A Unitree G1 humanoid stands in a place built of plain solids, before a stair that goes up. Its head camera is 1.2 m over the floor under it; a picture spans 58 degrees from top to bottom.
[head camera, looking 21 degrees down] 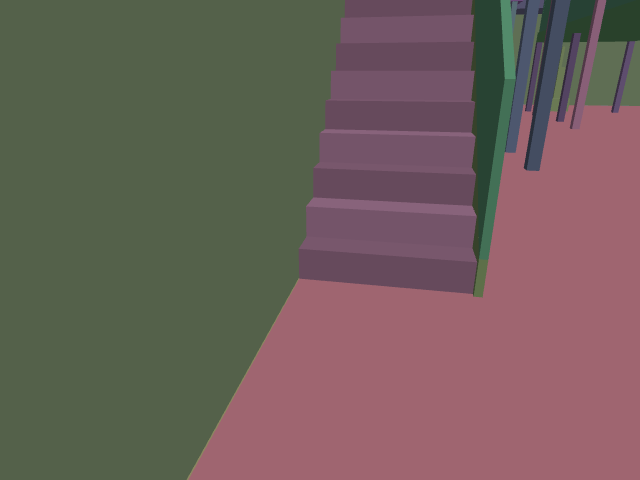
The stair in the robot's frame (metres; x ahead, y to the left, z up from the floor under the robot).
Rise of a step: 0.20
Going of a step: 0.22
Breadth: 1.05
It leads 11 degrees to the right of straight ahead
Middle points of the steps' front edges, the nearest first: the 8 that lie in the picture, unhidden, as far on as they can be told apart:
2.35 -0.38 0.21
2.56 -0.42 0.41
2.78 -0.47 0.61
2.99 -0.51 0.82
3.21 -0.55 1.02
3.43 -0.60 1.22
3.64 -0.64 1.43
3.86 -0.68 1.63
